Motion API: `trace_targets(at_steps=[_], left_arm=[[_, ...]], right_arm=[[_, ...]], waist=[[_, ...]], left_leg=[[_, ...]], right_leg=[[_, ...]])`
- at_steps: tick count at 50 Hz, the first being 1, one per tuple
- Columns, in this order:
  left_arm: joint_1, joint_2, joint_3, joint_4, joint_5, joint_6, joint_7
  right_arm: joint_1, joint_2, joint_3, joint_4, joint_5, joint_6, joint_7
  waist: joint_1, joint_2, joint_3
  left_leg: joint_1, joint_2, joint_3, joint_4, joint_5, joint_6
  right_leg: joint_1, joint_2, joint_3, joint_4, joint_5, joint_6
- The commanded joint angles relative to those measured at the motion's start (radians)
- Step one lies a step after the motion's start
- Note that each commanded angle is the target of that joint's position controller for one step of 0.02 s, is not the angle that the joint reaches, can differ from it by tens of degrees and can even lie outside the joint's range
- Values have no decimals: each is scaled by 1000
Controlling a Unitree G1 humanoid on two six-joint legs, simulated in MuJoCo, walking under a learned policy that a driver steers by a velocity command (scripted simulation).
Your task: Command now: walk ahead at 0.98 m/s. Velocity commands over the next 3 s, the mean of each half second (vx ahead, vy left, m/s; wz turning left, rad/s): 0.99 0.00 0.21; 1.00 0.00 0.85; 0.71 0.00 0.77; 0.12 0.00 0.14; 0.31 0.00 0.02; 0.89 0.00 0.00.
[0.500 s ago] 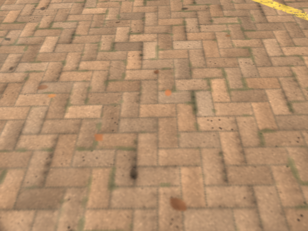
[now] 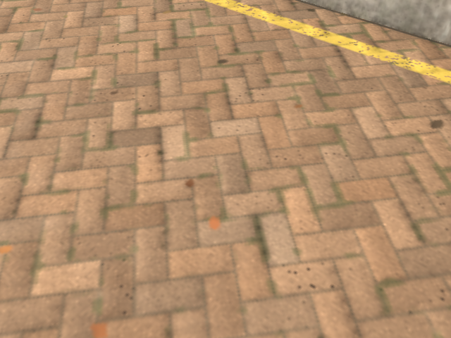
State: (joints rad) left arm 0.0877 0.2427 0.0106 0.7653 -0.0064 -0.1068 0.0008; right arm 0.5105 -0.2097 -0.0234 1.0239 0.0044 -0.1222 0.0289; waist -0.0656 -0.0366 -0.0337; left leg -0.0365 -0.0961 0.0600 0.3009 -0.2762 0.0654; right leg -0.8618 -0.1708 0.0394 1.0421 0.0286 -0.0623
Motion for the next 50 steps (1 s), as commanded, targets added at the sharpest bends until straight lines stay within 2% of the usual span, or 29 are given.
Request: trace_targets(at_steps=[1,5,7,9,10,11,12,13,14,15,16,17,18,21,28,29,32,34,35,36,37,38,39,40,41,42,44,47,50], left_arm=[[-92,28,-2,-66,-4,-20,-14],[-240,35,-2,-126,-26,-34,-53],[-222,68,13,-145,-28,-39,-66],[-21,145,49,-118,-43,-27,-55],[218,193,72,-56,-47,-16,-42],[448,285,91,4,-29,1,-23],[488,297,99,26,-12,-10,-39],[467,175,75,43,5,-14,-36],[396,118,62,37,17,-18,-32],[316,109,59,40,25,-28,-39],[248,79,52,42,31,-41,-45],[206,53,44,51,40,-47,-47],[181,34,42,63,29,-46,-51],[175,58,49,95,15,-46,-46],[283,101,44,114,35,-41,9],[288,145,51,115,28,-35,16],[297,202,60,95,34,-5,45],[222,274,82,60,30,24,64],[131,283,86,23,25,26,55],[51,235,79,8,1,13,29],[118,-13,15,-54,13,-38,-5],[197,-17,-7,-129,-29,-91,-27],[59,85,12,-156,-41,-114,-30],[28,91,19,-175,-40,-115,-24],[56,82,18,-165,-15,-103,-16],[87,85,23,-157,4,-83,-12],[103,115,38,-158,13,-49,2],[-102,73,26,-242,42,-38,20],[-216,28,23,-295,13,-38,15]], right_arm=[[-65,-132,-12,-90,15,-32,-23],[25,-167,-14,-67,19,-2,-37],[20,-193,-20,-70,3,19,-38],[-1,-227,-29,-69,-37,44,-37],[-55,-224,-27,-84,-47,56,-37],[-57,-157,-4,-128,-59,47,-37],[117,32,42,-117,1,5,-8],[22,-106,14,-123,54,-27,-9],[-146,-158,-1,-178,88,-35,-12],[-223,-132,6,-209,72,-33,-19],[-238,-118,-3,-213,52,-20,-24],[-185,-102,-6,-205,49,4,-19],[-153,-87,-11,-193,51,27,-18],[-195,-66,-13,-210,49,67,-21],[-416,-91,-23,-298,37,49,7],[-459,-66,-14,-330,34,41,23],[-484,-120,-37,-371,38,28,59],[-233,-195,-76,-333,50,52,57],[33,-281,-117,-267,42,73,42],[194,-304,-135,-214,48,93,13],[102,-290,-115,-210,12,92,16],[9,-220,-83,-272,-24,61,18],[29,-162,-80,-282,-15,43,20],[-22,-155,-75,-287,-9,26,30],[-107,-159,-73,-309,-1,13,34],[-176,-165,-73,-332,2,10,26],[-218,-150,-65,-347,12,15,6],[-168,-138,-60,-338,30,22,-34],[-123,-157,-69,-318,35,42,-41]], waist=[[31,23,170],[-12,36,222],[25,85,179],[151,187,17],[277,209,-105],[318,59,-290],[185,-366,-488],[230,-245,-403],[227,-152,-208],[181,53,-100],[126,87,-48],[73,44,-23],[49,16,5],[37,4,110],[105,56,184],[101,27,209],[68,-7,138],[-91,-114,5],[-221,-121,-108],[-295,5,-105],[-81,441,-24],[8,414,-210],[-51,198,-141],[20,-4,-36],[83,-95,-3],[123,-98,31],[151,-65,77],[69,-7,134],[-12,89,95]], left_leg=[[-263,225,-125,-257,162,140],[23,292,-96,-253,272,123],[167,325,-84,-146,633,106],[266,337,-73,127,1127,89],[142,308,-37,409,1184,63],[-175,245,-43,797,827,55],[-574,14,-162,1185,-96,1],[-692,78,-265,1229,-115,62],[-755,122,-226,1233,-87,76],[-725,166,-215,1168,-32,72],[-673,213,-219,1090,28,66],[-605,247,-232,1063,60,58],[-577,264,-230,1036,65,48],[-661,284,-214,993,139,27],[-780,189,-61,633,494,40],[-787,204,-40,549,497,49],[-609,86,129,436,435,84],[-331,22,151,501,268,113],[-25,25,80,503,210,156],[184,71,-35,363,237,194],[313,145,-375,338,183,296],[410,312,-884,91,-280,440],[324,315,-941,-67,-389,368],[156,307,-899,-99,-387,323],[-6,284,-849,-83,-328,312],[-141,230,-769,-84,-250,304],[-294,155,-613,-102,-114,283],[-435,64,-444,-89,120,252],[-444,22,-419,-43,115,182]], right_leg=[[178,25,-53,-259,235,15],[151,79,-70,-514,205,3],[190,135,-104,-546,84,-26],[393,208,-138,-484,-72,-73],[688,206,-131,-470,-87,-103],[1093,-9,153,-395,-265,-138],[1432,-219,766,-648,-765,-331],[1390,-190,844,-794,-864,-247],[1234,-172,630,-779,-701,-194],[1034,-146,493,-804,-512,-168],[888,-112,380,-816,-411,-150],[784,-94,300,-835,-363,-136],[725,-74,221,-860,-320,-122],[634,-45,15,-912,-150,-75],[802,21,-258,-951,179,27],[831,-20,-273,-927,249,37],[949,-25,-326,-777,803,79],[947,-73,-315,-474,1200,52],[825,-71,-276,-191,1184,27],[631,68,-286,241,575,42],[186,273,-143,651,-579,65],[-21,278,101,733,-586,6],[-33,230,121,634,-489,-43],[-15,193,112,509,-407,-55],[64,150,125,418,-358,-37],[136,126,132,353,-333,-5],[213,87,108,210,-320,52],[308,111,27,-125,-108,110],[457,193,-14,-415,66,132]])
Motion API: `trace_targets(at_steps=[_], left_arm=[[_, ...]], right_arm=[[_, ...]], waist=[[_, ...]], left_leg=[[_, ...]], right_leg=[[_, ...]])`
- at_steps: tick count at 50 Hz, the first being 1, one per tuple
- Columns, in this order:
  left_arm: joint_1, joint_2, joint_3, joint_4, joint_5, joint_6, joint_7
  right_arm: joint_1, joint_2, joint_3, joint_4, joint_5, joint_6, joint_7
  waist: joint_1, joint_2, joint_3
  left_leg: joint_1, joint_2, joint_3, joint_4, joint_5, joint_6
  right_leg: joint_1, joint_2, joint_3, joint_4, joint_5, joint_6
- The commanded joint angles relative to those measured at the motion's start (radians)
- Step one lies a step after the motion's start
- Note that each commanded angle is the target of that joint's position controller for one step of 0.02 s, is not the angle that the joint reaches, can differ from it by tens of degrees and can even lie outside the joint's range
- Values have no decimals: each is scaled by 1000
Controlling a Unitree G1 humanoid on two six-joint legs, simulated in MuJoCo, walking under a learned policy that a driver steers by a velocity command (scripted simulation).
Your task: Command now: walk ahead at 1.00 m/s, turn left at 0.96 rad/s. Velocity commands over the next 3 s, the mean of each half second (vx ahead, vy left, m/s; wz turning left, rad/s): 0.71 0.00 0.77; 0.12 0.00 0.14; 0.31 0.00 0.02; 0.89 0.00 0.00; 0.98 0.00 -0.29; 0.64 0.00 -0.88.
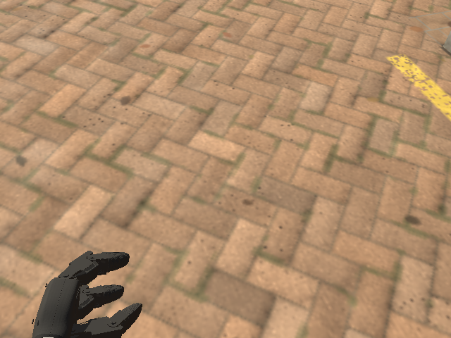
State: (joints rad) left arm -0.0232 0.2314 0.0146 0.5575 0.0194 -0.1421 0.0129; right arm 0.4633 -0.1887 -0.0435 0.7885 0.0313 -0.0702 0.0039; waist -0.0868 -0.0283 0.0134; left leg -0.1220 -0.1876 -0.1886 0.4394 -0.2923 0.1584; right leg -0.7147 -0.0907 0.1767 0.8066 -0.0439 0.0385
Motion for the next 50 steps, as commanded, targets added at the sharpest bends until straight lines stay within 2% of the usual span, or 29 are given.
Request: trace_targets(at_steps=[1,5,6,7,8,9,10,11,12,13,15,17,19,22,24,26,27,28,29,30,32,34,36,40,43,45,46,48,50], left_arm=[[-116,58,31,-98,-30,-5,1],[-77,155,82,-105,-68,-27,-5],[58,191,106,-78,-70,-35,-4],[304,218,117,-39,-68,-30,2],[514,273,122,-4,-45,-18,9],[483,314,127,19,-13,-24,-19],[406,173,105,-21,-6,-8,-12],[375,124,90,-6,-6,11,0],[335,133,89,8,9,23,1],[307,130,84,30,12,27,-2],[279,86,65,81,-4,17,-13],[245,129,73,115,-21,13,-16],[205,205,93,123,-26,19,-8],[230,238,97,152,-52,28,1],[245,257,100,167,-62,30,4],[257,252,96,175,-65,38,7],[293,228,85,174,-50,39,9],[357,146,53,144,6,42,3],[509,133,24,185,-13,48,-17],[470,216,43,203,-33,66,-23],[323,202,43,177,-32,95,-4],[330,198,46,179,-24,129,13],[360,151,36,193,-20,140,23],[292,117,24,198,-16,151,24],[272,97,21,205,-2,154,12],[259,139,24,187,26,151,8],[213,205,42,185,19,150,10],[179,124,22,190,22,134,5],[166,110,15,193,14,116,5]], right_arm=[[-61,-181,-52,-76,13,-7,-14],[-67,-174,-64,-62,20,2,-26],[-99,-179,-66,-74,9,6,-22],[-165,-162,-53,-109,-21,6,-9],[-127,-41,-17,-154,-45,3,1],[21,-48,6,-195,47,-10,3],[-48,-151,-9,-154,56,5,-10],[-191,-203,-22,-177,18,13,-8],[-280,-199,-29,-203,-14,17,-8],[-328,-189,-35,-231,-33,18,-6],[-288,-142,-27,-245,-2,30,1],[-300,-112,-15,-255,-5,34,5],[-314,-116,-6,-246,-16,24,20],[-378,-135,-9,-236,-24,9,51],[-400,-172,-24,-247,-33,8,57],[-289,-220,-52,-211,-46,5,50],[-235,-271,-70,-204,-53,7,36],[-190,-338,-70,-216,-71,12,18],[-219,-272,-33,-234,-82,11,21],[-242,-221,-25,-241,-67,19,31],[-327,-180,-11,-217,-33,21,36],[-382,-205,-18,-205,-50,29,32],[-401,-206,-24,-193,-65,32,22],[-390,-179,-20,-161,-61,46,3],[-392,-148,-8,-135,-50,57,2],[-320,-110,3,-96,-55,55,1],[-264,-122,-7,-88,-48,54,0],[-324,-136,-15,-88,-53,56,-11],[-304,-136,-19,-71,-56,66,-19]], waist=[[-6,102,29],[32,160,-12],[114,163,-98],[243,170,-270],[253,-60,-446],[145,-565,-508],[194,-360,-322],[218,-161,-159],[197,27,-66],[164,61,-12],[99,-30,8],[70,-41,22],[63,-37,-17],[89,-53,-71],[77,-54,-77],[11,-26,-129],[-10,19,-160],[26,263,-259],[72,299,-516],[43,147,-485],[67,37,-255],[122,72,-175],[141,111,-181],[113,128,-198],[131,130,-137],[112,62,-73],[55,-66,-27],[66,-107,7],[60,-105,16]], left_leg=[[-323,123,-203,-160,100,80],[-55,183,-312,25,245,42],[-20,167,-285,174,423,14],[-126,156,-227,441,466,-21],[-395,73,-123,786,-24,-44],[-704,88,-49,1028,-258,-65],[-800,178,-22,1101,-161,-82],[-796,198,23,1092,-98,-98],[-729,228,46,1052,-76,-112],[-676,248,53,994,-85,-117],[-623,275,69,885,-142,-130],[-602,263,100,722,-107,-147],[-484,251,136,486,103,-145],[-293,197,166,246,332,-121],[-255,177,165,164,316,-88],[-74,132,200,51,384,-46],[63,169,160,36,601,-15],[326,447,-157,127,1193,108],[452,633,-426,109,1224,277],[347,559,-362,73,1026,250],[120,455,-210,14,769,155],[-130,406,-139,-53,661,119],[-214,379,-78,-85,630,118],[-248,358,-50,-120,318,92],[-324,315,-41,-125,-64,24],[-381,243,-3,-64,-233,-80],[-339,174,84,-38,-179,-118],[-150,167,115,38,-9,-140],[-117,183,100,40,34,-123]], right_leg=[[342,131,-138,-235,149,39],[372,125,-78,-369,53,9],[509,121,-97,-370,33,-23],[817,23,-45,-264,-48,-70],[1179,-173,262,-276,-351,-138],[1301,-388,866,-494,-777,-293],[1191,-331,771,-530,-862,-268],[1030,-276,518,-507,-556,-226],[859,-234,331,-484,-174,-202],[738,-188,197,-473,135,-194],[622,-156,67,-478,400,-199],[556,-154,-13,-519,514,-218],[511,-131,-107,-547,522,-214],[526,-99,-192,-535,441,-171],[588,-122,-196,-476,485,-155],[597,-88,-236,-292,551,-120],[513,-37,-272,-109,425,-79],[245,79,-293,296,-397,-20],[169,87,-98,493,-690,-6],[175,47,-50,522,-632,7],[116,-3,-90,401,-539,27],[255,-6,-109,294,-479,39],[342,11,-135,184,-438,44],[441,21,-143,-7,-288,25],[557,51,-174,-215,-162,-12],[594,-34,-82,-350,-135,-66],[467,-70,-56,-375,-300,-103],[273,-34,-51,-469,-523,-82],[268,-14,-76,-459,-453,-55]])
Over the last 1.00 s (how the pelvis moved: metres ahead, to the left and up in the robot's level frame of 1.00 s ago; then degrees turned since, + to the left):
0.89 0.08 0.00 34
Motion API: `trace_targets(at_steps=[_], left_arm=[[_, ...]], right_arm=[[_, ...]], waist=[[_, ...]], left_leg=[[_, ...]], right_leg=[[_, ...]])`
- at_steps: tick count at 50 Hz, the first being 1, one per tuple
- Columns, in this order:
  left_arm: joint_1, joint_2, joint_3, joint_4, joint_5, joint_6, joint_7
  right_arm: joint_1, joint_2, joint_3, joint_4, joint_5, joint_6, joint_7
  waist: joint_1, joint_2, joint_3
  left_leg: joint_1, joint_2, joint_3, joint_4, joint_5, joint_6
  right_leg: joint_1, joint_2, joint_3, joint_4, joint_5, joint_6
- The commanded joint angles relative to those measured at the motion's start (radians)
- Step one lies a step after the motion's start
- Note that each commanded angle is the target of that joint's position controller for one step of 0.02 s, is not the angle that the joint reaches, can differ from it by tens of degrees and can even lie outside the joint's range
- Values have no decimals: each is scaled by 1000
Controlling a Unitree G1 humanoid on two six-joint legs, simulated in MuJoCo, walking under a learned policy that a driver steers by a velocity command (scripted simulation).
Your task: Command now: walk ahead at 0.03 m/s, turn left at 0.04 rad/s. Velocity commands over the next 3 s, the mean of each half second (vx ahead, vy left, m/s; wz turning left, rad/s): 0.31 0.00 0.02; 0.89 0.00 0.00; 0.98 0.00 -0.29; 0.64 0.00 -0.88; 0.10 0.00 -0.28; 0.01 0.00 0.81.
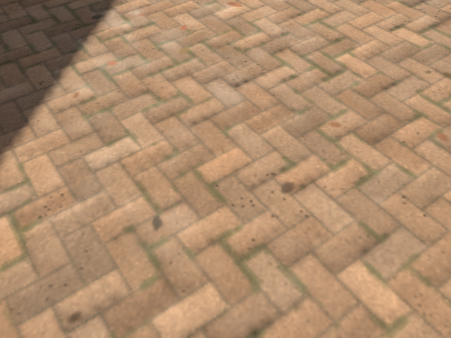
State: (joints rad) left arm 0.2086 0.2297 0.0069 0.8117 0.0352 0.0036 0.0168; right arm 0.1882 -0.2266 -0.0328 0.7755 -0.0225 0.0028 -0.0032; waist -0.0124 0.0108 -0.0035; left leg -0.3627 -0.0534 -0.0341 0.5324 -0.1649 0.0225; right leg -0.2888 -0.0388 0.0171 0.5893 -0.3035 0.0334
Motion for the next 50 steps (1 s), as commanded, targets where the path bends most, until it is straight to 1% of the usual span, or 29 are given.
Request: trace_targets(at_steps=[1,9,10,11,12,13,14,15,17,20,23,24,25,26,27,28,29,30,31,33,36,39,42,45,46,47,48,49,50], left_arm=[[-48,108,21,-55,-7,-36,3],[27,104,20,-11,-22,-44,8],[70,110,25,11,-27,-40,7],[91,147,38,17,-39,-36,6],[128,171,46,19,-49,-38,6],[165,213,60,26,-58,-48,8],[145,248,75,28,-66,-62,13],[163,233,76,34,-59,-76,16],[155,197,72,27,-58,-93,8],[100,208,80,14,-74,-84,-8],[76,186,70,3,-67,-83,-16],[25,146,56,-15,-52,-90,-20],[-11,37,27,-71,-40,-105,-16],[5,43,27,-114,-83,-130,-9],[-39,97,34,-131,-111,-146,-15],[-58,110,32,-135,-98,-152,-21],[-42,102,32,-125,-73,-151,-25],[-37,100,36,-124,-59,-143,-31],[-17,90,34,-120,-62,-130,-42],[-24,86,32,-123,-58,-108,-47],[-171,77,24,-182,-47,-107,-46],[-308,45,12,-232,-64,-124,-66],[-391,51,14,-265,-75,-136,-95],[-357,108,38,-290,-81,-131,-99],[-250,151,57,-273,-87,-119,-89],[-21,195,81,-212,-93,-104,-72],[233,240,95,-139,-84,-87,-52],[299,319,113,-103,-50,-102,-59],[354,218,98,-66,-47,-103,-51]], right_arm=[[-21,-99,-31,-48,-2,-6,-12],[-10,-80,-34,15,11,-11,-16],[28,-77,-35,41,15,-8,-17],[36,-102,-47,49,29,-7,-16],[-2,-116,-52,33,40,-18,-12],[-72,-97,-47,-1,57,-42,-5],[-126,-74,-40,-24,68,-69,5],[-166,-98,-46,-32,62,-87,11],[-155,-88,-42,-28,64,-112,23],[-110,-71,-37,8,55,-122,36],[137,-107,-61,104,55,-104,30],[320,-160,-85,150,61,-101,20],[455,-281,-104,164,40,-104,13],[406,-248,-83,132,30,-125,28],[307,-200,-62,117,32,-134,31],[264,-153,-44,103,28,-136,36],[224,-145,-36,98,25,-130,41],[187,-115,-24,94,17,-123,45],[171,-89,-12,97,11,-118,44],[189,-97,-9,106,19,-118,34],[228,-107,-3,120,23,-123,8],[314,-114,4,146,38,-127,-11],[361,-132,3,160,43,-115,-15],[371,-187,-11,169,10,-96,-17],[369,-206,-19,176,-8,-83,-18],[326,-223,-24,172,-20,-66,-19],[285,-196,-15,137,-25,-63,-23],[455,22,35,109,-2,-96,5],[368,-87,16,122,51,-142,17]], waist=[[-9,-113,29],[16,-15,-32],[22,-25,-68],[27,-54,-21],[50,-80,49],[72,-146,112],[71,-205,169],[90,-179,174],[75,-148,131],[34,-154,76],[-91,-121,9],[-193,-54,-52],[-220,251,-113],[-168,268,-128],[-127,154,-10],[-107,101,16],[-67,48,26],[-32,47,57],[-3,82,75],[9,57,109],[-16,19,151],[-54,23,173],[-58,25,186],[12,139,79],[82,193,-1],[204,221,-116],[300,176,-267],[139,-239,-467],[211,-266,-529]], left_leg=[[115,57,-67,-62,-88,24],[159,69,-73,-36,104,24],[163,38,-40,-21,-97,29],[90,8,-10,15,-354,37],[-55,11,-7,51,-470,45],[-199,20,27,127,-398,46],[-279,50,43,206,-239,53],[-357,95,0,276,-238,63],[-414,139,-15,282,-245,78],[-88,81,92,69,-145,51],[356,-2,184,31,-58,30],[562,60,81,1,-123,64],[693,325,-396,-176,-457,177],[687,437,-821,-352,-708,286],[639,461,-742,-348,-710,274],[577,420,-613,-331,-591,246],[492,379,-505,-336,-494,223],[397,330,-413,-354,-417,199],[331,302,-354,-372,-372,190],[280,273,-259,-415,-250,193],[203,230,-112,-474,-30,179],[217,227,-32,-552,86,163],[374,249,24,-532,219,146],[558,294,38,-331,904,125],[596,308,38,-176,1133,118],[536,303,62,80,1254,99],[224,277,40,413,1000,87],[-246,44,-53,862,-3,38],[-330,15,-174,959,-244,77]], right_leg=[[-130,-57,69,-223,-151,-45],[-27,-33,37,-154,72,-57],[-11,-22,31,-173,-109,-70],[-24,-36,73,-202,-333,-108],[2,-102,182,-274,-532,-160],[69,-223,356,-384,-643,-224],[104,-339,501,-468,-615,-280],[158,-376,539,-491,-517,-299],[268,-354,470,-470,-372,-273],[130,-204,200,-440,-185,-200],[-127,-140,77,-262,-60,-178],[-254,-94,13,7,87,-137],[-480,2,-51,489,-81,-74],[-673,72,93,706,-175,-90],[-826,-19,115,796,-103,-121],[-817,-59,90,791,-23,-136],[-764,-99,82,744,43,-132],[-711,-124,79,688,98,-126],[-675,-135,71,667,135,-114],[-689,-131,44,616,210,-81],[-633,-100,-13,382,373,-48],[-497,-55,-64,147,518,-61],[-441,-10,-82,-39,511,-86],[-301,89,-137,-49,347,-129],[-184,117,-144,-19,267,-154],[63,121,-142,-16,250,-184],[493,-19,26,83,148,-214],[903,-302,649,-46,-397,-406],[905,-305,905,-286,-552,-379]])
Over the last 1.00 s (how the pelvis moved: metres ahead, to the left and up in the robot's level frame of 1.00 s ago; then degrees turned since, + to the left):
0.49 0.01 -0.01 26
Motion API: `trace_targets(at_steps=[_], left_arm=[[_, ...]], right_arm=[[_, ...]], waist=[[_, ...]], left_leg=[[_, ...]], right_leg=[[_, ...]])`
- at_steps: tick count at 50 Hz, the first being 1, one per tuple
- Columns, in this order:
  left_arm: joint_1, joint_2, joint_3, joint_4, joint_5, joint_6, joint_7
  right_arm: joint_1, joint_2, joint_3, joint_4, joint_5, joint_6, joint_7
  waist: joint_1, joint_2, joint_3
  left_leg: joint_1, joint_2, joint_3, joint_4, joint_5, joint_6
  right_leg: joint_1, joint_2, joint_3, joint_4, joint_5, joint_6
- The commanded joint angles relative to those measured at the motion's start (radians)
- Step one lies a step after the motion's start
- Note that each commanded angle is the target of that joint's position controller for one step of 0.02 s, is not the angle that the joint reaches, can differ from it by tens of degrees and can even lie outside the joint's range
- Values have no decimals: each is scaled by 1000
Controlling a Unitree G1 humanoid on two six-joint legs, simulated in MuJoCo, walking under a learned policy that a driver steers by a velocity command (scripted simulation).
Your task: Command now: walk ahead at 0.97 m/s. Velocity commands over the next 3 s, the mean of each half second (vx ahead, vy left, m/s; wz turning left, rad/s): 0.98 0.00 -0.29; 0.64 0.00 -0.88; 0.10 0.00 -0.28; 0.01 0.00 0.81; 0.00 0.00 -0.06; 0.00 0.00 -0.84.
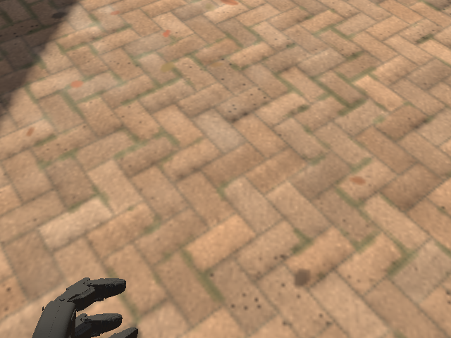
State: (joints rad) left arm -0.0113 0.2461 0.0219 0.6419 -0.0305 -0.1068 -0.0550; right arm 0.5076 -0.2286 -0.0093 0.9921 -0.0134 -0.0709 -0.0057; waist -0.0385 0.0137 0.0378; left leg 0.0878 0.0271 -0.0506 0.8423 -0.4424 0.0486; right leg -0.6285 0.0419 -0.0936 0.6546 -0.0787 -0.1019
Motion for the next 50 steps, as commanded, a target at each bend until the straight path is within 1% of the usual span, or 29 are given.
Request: trace_targets(at_steps=[1,2,3,4,7,12,15,18,20,21,22,23,24,25,26,27,29,31,35,38,41,42,43,44,45,46,47,48,50], left_arm=[[494,151,67,116,29,4,27],[424,135,61,116,36,-3,23],[354,109,54,121,50,-12,16],[301,67,40,122,67,-20,10],[249,54,33,148,24,-23,6],[360,110,42,167,17,-36,42],[453,166,55,180,-4,-33,58],[500,174,62,197,-7,2,71],[499,194,67,202,23,31,72],[468,198,63,190,47,42,68],[472,103,32,146,74,36,65],[671,-76,-9,114,-2,6,50],[562,43,12,118,-49,4,62],[423,97,28,84,-53,6,68],[333,106,30,63,-26,9,73],[306,99,37,45,-6,13,66],[334,68,48,41,-26,53,45],[302,33,43,16,-25,88,38],[205,51,40,-42,8,91,26],[146,77,49,-57,24,78,-13],[317,173,95,-30,13,93,-24],[468,240,128,3,12,103,-16],[572,285,154,36,7,112,10],[460,337,152,26,6,117,34],[343,368,126,-77,73,80,22],[291,324,129,-129,62,70,3],[261,290,123,-129,35,58,-4],[221,250,113,-123,8,52,2],[176,235,112,-135,19,59,22]], right_arm=[[-121,-154,-32,-163,89,-83,19],[-210,-133,-19,-197,82,-93,15],[-245,-107,-19,-207,64,-92,15],[-206,-91,-22,-204,55,-74,16],[-184,-45,-11,-205,43,-19,10],[-469,-83,-6,-308,2,-42,12],[-585,-85,-3,-341,25,-65,38],[-607,-136,-22,-353,38,-73,45],[-451,-208,-57,-327,51,-75,37],[-255,-252,-82,-290,61,-68,26],[-27,-329,-99,-254,41,-54,6],[6,-407,-118,-228,8,-51,29],[-32,-274,-90,-239,10,-53,31],[-94,-213,-77,-234,17,-56,25],[-145,-194,-74,-230,7,-55,24],[-193,-169,-73,-214,-8,-56,24],[-258,-83,-55,-189,-12,-60,21],[-283,-88,-60,-171,12,-60,21],[-392,-153,-71,-202,-6,-52,0],[-345,-249,-91,-210,10,-47,-26],[-340,-327,-116,-230,49,-14,-34],[-364,-326,-120,-245,55,-5,-29],[-370,-271,-107,-246,57,-8,-16],[-352,-94,-63,-273,9,-21,0],[-110,-109,-49,-301,11,-43,14],[-173,-222,-64,-311,18,-50,14],[-288,-242,-72,-341,26,-47,7],[-324,-226,-71,-338,10,-32,-12],[-346,-235,-78,-345,0,2,-19]], waist=[[218,-243,-320],[180,-74,-210],[117,13,-123],[47,-2,-95],[-29,-68,22],[42,-9,118],[87,-4,108],[75,-44,103],[-18,-109,-16],[-138,-131,-148],[-201,-24,-359],[-53,461,-566],[-96,381,-460],[-112,270,-292],[-100,88,-196],[-55,70,-137],[13,107,-88],[37,91,-3],[79,28,134],[52,-11,79],[154,63,-52],[232,63,-129],[281,-15,-159],[158,-367,-61],[-4,-375,-345],[57,-170,-443],[49,-37,-276],[18,69,-222],[-13,42,-159]], left_leg=[[-880,-5,-117,678,62,72],[-855,34,-102,634,102,79],[-811,68,-87,571,139,77],[-740,110,-98,531,172,76],[-735,164,-73,421,149,33],[-727,136,2,2,585,-44],[-553,65,18,-234,730,-71],[-587,40,-19,-364,615,-80],[-425,-3,2,-332,416,-49],[-184,1,29,-273,333,-30],[186,210,-196,-181,142,-4],[466,413,-797,-464,-419,157],[397,386,-850,-599,-488,104],[282,374,-656,-585,-308,72],[133,337,-490,-568,-80,55],[-3,312,-372,-564,77,68],[-123,262,-188,-594,179,58],[-193,269,-69,-641,253,59],[-347,200,197,-684,580,53],[-276,175,296,-623,819,23],[-131,208,301,-336,1245,2],[-182,209,282,-124,1250,-10],[-312,143,270,173,899,-62],[-559,-77,237,588,-158,-102],[-741,-142,-31,799,-250,-119],[-732,-102,-123,772,-170,-90],[-788,-81,-110,659,-85,-77],[-771,-29,-117,562,-22,-79],[-677,-6,-126,439,18,-91]], right_leg=[[1081,-359,842,-379,-652,-186],[877,-328,704,-402,-481,-166],[680,-293,594,-423,-362,-160],[542,-257,516,-442,-334,-153],[315,-237,395,-540,-341,-159],[220,-155,225,-597,-96,-133],[272,-176,226,-620,-108,-116],[539,-237,277,-516,-32,-89],[628,-238,289,-289,295,-57],[543,-192,258,-37,376,-21],[296,-135,231,344,184,5],[-33,-1,238,702,-399,39],[-136,-52,267,814,-368,22],[-219,-87,226,844,-301,18],[-195,-136,210,809,-244,15],[-147,-175,216,745,-197,15],[-69,-224,224,686,-180,15],[-112,-251,203,661,-187,21],[-74,-213,121,394,28,58],[109,-122,-9,119,224,43],[310,-9,-72,80,120,-8],[502,21,-62,67,99,-41],[699,13,11,-24,184,-74],[736,-95,273,-85,677,-129],[910,-334,828,-186,666,-359],[899,-351,920,-310,322,-354],[763,-298,836,-348,137,-308],[659,-250,770,-347,47,-248],[471,-191,667,-353,186,-204]])
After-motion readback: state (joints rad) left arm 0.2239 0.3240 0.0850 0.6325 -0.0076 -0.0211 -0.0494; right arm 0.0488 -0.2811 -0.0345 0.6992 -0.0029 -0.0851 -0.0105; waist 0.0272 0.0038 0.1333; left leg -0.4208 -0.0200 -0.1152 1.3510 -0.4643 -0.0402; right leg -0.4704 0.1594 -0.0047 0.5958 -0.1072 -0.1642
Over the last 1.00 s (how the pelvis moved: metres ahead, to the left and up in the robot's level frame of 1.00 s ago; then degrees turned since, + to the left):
0.50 0.03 -0.03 0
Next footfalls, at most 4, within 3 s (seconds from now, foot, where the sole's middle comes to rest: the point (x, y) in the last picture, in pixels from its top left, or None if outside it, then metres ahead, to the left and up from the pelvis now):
0.42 left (168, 269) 0.63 0.17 -0.73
0.86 right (269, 189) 0.92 -0.16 -0.73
1.40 left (237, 145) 1.11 -0.07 -0.73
1.74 right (287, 181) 0.95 -0.23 -0.73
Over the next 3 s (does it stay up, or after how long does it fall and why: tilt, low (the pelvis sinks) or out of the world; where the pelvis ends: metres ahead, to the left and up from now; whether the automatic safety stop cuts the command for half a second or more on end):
stays up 1.01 -0.15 0.05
